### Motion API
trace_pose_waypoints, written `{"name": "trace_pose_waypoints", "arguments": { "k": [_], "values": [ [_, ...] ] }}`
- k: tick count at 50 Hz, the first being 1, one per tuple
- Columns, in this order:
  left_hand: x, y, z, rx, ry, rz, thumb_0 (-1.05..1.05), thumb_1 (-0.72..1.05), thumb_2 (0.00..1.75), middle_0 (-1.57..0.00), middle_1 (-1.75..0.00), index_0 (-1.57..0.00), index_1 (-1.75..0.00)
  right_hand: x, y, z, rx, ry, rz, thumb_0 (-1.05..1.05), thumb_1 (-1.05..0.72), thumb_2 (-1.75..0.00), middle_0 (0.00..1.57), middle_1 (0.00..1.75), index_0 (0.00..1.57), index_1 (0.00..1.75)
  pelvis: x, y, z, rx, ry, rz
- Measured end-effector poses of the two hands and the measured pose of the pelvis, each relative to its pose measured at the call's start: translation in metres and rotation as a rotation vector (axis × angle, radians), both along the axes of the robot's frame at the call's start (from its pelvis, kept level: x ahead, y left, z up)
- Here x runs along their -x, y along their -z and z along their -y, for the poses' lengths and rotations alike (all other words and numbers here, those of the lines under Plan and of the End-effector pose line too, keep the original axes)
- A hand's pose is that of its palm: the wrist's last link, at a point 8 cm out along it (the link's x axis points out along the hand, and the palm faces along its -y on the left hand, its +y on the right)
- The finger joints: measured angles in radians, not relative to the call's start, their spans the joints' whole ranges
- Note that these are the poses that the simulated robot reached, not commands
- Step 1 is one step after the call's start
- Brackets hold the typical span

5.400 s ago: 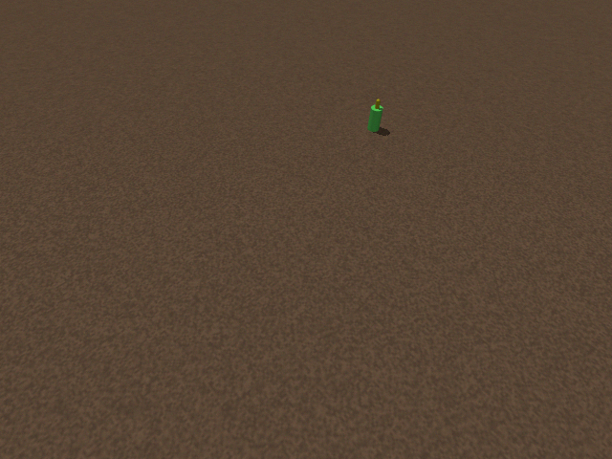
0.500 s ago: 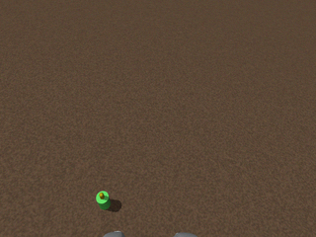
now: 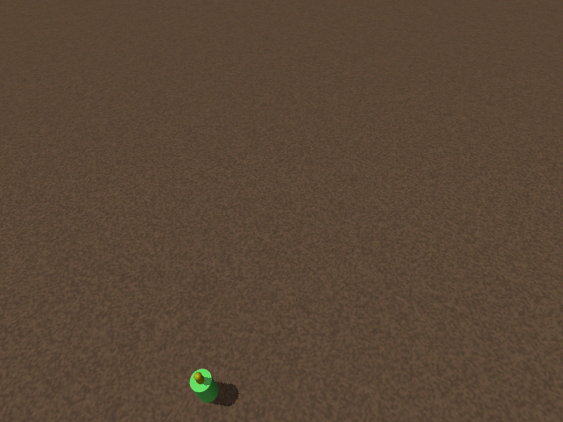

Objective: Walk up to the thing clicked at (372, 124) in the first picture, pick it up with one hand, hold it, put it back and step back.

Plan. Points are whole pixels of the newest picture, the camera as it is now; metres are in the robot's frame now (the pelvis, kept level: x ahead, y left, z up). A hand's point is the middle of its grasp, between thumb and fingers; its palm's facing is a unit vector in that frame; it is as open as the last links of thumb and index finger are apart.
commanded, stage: walk up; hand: left
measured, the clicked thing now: (203, 383) +0.34 +0.26 -0.68
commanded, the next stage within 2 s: stand in 0.90 s
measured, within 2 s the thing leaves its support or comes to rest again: neither
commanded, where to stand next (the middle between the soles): +0.05 -0.01 m, yaw +1 degrees
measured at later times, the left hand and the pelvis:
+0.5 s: hand out of the picture +0.10 +0.25 -0.14, palm faces -0.02 -0.95 -0.32, open 7.4 cm; pelvis +0.02 +0.00 +0.01, yaw +0 degrees
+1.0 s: hand out of the picture +0.11 +0.25 -0.14, palm faces +0.00 -0.94 -0.33, open 7.4 cm; pelvis +0.03 +0.00 +0.02, yaw +1 degrees
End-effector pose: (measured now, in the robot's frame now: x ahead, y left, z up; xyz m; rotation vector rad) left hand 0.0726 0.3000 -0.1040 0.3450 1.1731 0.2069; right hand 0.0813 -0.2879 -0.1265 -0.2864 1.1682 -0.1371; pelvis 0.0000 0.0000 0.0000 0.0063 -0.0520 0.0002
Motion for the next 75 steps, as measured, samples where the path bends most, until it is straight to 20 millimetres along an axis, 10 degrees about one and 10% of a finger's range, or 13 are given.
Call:
{"name": "trace_pose_waypoints", "arguments": {
  "k": [12, 42, 75],
  "values": [
    [-0.041, 0.004, 0.013, 0.067, 0.016, 0.034, 0.0, 0.9, 0.9, -0.2, -0.3, -0.21, -0.3, 0.014, -0.022, 0.017, 0.075, 0.04, -0.073, 0.0, -0.9, -0.9, 0.2, 0.3, 0.21, 0.3, -0.01, -0.01, 0.0, 0.008, -0.001, -0.009],
    [-0.02, 0.001, 0.002, 0.037, -0.061, -0.071, 0.0, 0.9, 0.9, -0.2, -0.3, -0.21, -0.29, -0.04, -0.019, 0.001, 0.034, 0.017, -0.035, 0.0, -0.9, -0.9, 0.2, 0.3, 0.21, 0.3, -0.032, -0.015, -0.001, 0.008, -0.014, -0.02],
    [-0.028, -0.002, 0.01, 0.029, -0.028, -0.048, 0.0, 0.9, 0.9, -0.2, -0.3, -0.21, -0.3, -0.021, -0.019, 0.013, 0.041, 0.035, -0.071, 0.0, -0.9, -0.9, 0.2, 0.3, 0.21, 0.3, -0.031, -0.016, 0.007, 0.005, -0.016, -0.018]
  ]
}}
